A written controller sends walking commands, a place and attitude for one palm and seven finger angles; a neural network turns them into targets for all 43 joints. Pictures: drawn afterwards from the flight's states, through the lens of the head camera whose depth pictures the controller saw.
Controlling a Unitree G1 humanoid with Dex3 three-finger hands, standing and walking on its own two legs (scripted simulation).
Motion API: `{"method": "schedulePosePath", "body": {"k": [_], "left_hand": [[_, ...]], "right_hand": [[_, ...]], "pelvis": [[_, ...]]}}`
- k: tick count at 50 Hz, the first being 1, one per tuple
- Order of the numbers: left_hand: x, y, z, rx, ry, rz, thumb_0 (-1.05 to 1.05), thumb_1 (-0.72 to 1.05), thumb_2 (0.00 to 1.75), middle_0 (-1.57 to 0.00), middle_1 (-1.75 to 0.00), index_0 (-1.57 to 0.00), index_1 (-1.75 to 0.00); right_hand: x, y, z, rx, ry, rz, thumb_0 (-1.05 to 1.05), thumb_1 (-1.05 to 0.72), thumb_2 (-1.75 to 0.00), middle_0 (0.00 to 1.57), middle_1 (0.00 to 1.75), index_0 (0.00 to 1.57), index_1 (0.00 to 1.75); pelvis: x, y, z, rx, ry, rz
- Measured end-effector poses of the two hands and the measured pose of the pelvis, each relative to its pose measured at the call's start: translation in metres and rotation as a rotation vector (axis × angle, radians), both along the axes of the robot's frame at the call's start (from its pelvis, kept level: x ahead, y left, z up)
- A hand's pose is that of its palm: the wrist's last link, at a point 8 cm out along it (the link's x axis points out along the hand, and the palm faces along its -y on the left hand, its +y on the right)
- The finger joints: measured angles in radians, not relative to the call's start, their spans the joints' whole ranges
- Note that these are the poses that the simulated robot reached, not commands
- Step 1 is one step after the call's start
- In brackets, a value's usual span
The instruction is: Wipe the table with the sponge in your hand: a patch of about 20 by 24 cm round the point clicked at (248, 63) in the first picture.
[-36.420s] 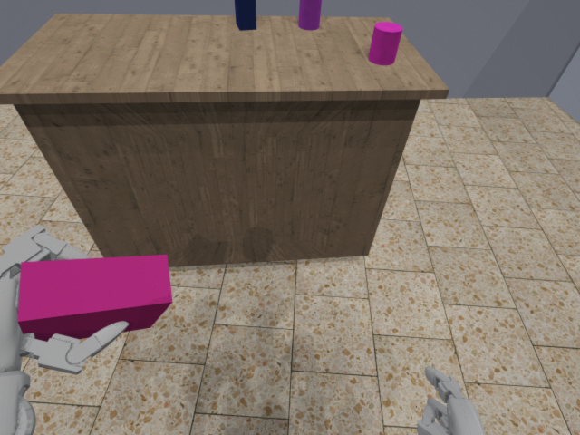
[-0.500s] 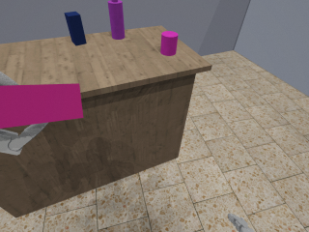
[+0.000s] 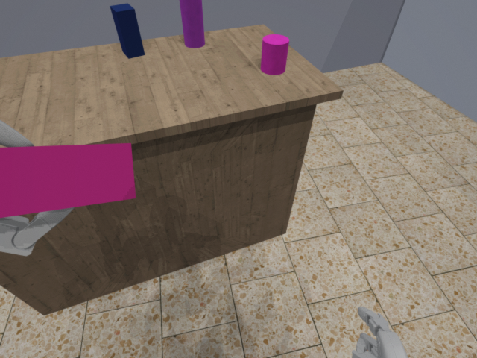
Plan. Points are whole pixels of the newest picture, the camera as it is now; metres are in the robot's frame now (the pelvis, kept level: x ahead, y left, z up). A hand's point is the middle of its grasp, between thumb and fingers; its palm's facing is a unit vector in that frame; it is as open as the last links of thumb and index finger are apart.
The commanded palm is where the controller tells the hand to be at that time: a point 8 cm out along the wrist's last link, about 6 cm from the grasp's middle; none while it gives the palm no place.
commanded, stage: stand and wait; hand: left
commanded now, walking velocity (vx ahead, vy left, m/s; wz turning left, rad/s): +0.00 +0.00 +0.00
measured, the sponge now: (74, 171) +0.23 +0.18 +0.28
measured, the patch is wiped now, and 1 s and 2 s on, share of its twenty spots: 1.00 1.00 1.00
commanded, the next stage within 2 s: none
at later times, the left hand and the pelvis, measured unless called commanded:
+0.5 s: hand out of the picture +0.24 +0.26 +0.29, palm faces +0.51 -0.78 -0.36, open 9.4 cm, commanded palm +0.18 +0.30 +0.30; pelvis +0.01 +0.03 +0.01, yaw -1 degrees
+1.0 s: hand out of the picture +0.23 +0.26 +0.29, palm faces +0.49 -0.80 -0.35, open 9.4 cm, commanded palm +0.17 +0.30 +0.30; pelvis +0.00 +0.03 +0.01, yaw -2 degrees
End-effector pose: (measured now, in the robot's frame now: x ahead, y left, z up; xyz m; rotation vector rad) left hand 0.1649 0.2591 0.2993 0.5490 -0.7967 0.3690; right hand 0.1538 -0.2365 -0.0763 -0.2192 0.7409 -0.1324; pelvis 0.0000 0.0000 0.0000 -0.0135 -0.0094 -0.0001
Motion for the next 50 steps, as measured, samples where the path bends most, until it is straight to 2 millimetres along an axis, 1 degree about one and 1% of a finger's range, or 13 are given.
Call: {"method": "schedulePosePath", "body": {"k": [2,6,9,12,16,20,24,29,37,50], "left_hand": [[0.007,0.005,0.003,0.006,-0.022,0.01,-0.01,-0.48,1.08,-0.8,-1.41,-0.83,-1.39],[0.028,0.019,0.004,-0.018,-0.004,0.044,-0.01,-0.48,1.08,-0.8,-1.41,-0.83,-1.39],[0.041,0.025,-0.002,-0.026,0.039,0.04,-0.01,-0.48,1.08,-0.8,-1.41,-0.82,-1.4],[0.047,0.024,-0.01,-0.008,0.089,0.013,-0.01,-0.47,1.08,-0.8,-1.41,-0.82,-1.4],[0.045,0.021,-0.013,0.035,0.114,-0.024,-0.01,-0.47,1.08,-0.8,-1.41,-0.82,-1.4],[0.039,0.027,-0.007,0.056,0.081,-0.015,-0.01,-0.48,1.08,-0.8,-1.41,-0.83,-1.4],[0.036,0.037,-0.002,0.032,0.048,0.02,-0.01,-0.48,1.08,-0.8,-1.41,-0.83,-1.39],[0.033,0.043,-0.005,-0.021,0.051,0.028,-0.01,-0.48,1.08,-0.8,-1.41,-0.82,-1.4],[0.028,0.038,-0.009,-0.022,0.074,0.0,-0.01,-0.48,1.08,-0.8,-1.41,-0.82,-1.4],[0.024,0.037,-0.008,-0.018,0.081,0.011,-0.01,-0.48,1.08,-0.8,-1.41,-0.82,-1.4]], "right_hand": [[0.004,-0.003,-0.001,-0.001,0.004,-0.023,0.02,-0.9,-0.9,0.2,0.3,0.2,0.3],[0.013,-0.001,0.001,0.014,-0.006,-0.039,0.02,-0.91,-0.9,0.2,0.3,0.2,0.3],[0.018,0.004,0.006,0.024,-0.02,-0.044,0.02,-0.91,-0.9,0.2,0.3,0.2,0.3],[0.023,0.011,0.011,0.028,-0.029,-0.049,0.02,-0.91,-0.9,0.2,0.3,0.2,0.3],[0.027,0.022,0.014,0.026,-0.028,-0.035,0.02,-0.91,-0.9,0.2,0.3,0.2,0.3],[0.031,0.034,0.013,0.031,-0.013,-0.006,0.02,-0.91,-0.9,0.2,0.3,0.2,0.3],[0.034,0.043,0.012,0.045,-0.011,0.015,0.02,-0.91,-0.9,0.2,0.3,0.2,0.3],[0.034,0.049,0.014,0.053,-0.03,0.024,0.02,-0.9,-0.9,0.2,0.3,0.2,0.3],[0.025,0.046,0.017,0.038,-0.038,0.012,0.02,-0.9,-0.9,0.2,0.3,0.2,0.3],[0.006,0.034,0.011,0.03,-0.01,-0.023,0.02,-0.91,-0.9,0.2,0.3,0.2,0.3]], "pelvis": [[0.002,0.001,-0.001,0.003,-0.011,0.0],[0.009,0.004,0.001,-0.003,-0.012,-0.001],[0.014,0.008,0.003,-0.007,-0.007,-0.002],[0.018,0.014,0.005,-0.003,0.0,-0.013],[0.019,0.019,0.006,0.0,0.01,-0.025],[0.017,0.022,0.007,-0.004,0.011,-0.025],[0.014,0.025,0.008,-0.01,0.007,-0.023],[0.011,0.028,0.009,-0.01,0.006,-0.025],[0.005,0.029,0.01,-0.009,0.007,-0.028],[-0.001,0.028,0.01,-0.01,0.005,-0.028]]}}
